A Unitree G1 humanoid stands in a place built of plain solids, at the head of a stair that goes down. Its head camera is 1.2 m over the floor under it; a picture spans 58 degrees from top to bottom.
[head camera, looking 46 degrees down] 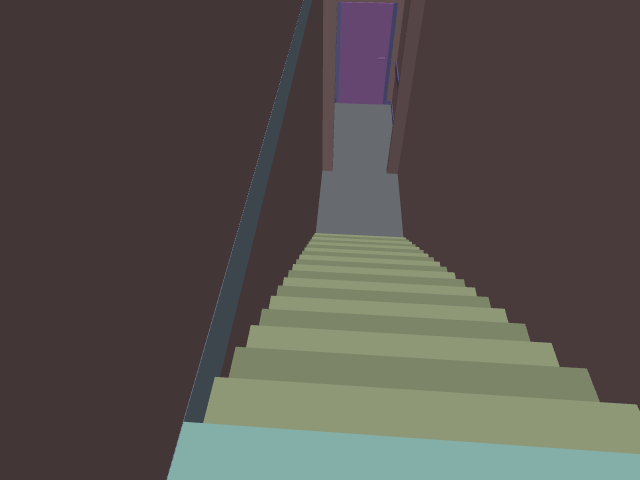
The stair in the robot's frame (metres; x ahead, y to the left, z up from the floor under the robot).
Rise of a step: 0.18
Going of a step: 0.22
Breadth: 1.45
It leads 4 degrees to the right of straight ahead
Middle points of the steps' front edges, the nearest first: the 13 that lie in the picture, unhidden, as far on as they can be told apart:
0.42 -0.32 0.00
0.64 -0.34 -0.18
0.87 -0.35 -0.37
1.09 -0.37 -0.55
1.31 -0.38 -0.74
1.54 -0.40 -0.92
1.76 -0.41 -1.11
1.98 -0.43 -1.29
2.20 -0.44 -1.48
2.43 -0.46 -1.66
2.65 -0.47 -1.85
2.87 -0.49 -2.03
3.10 -0.51 -2.22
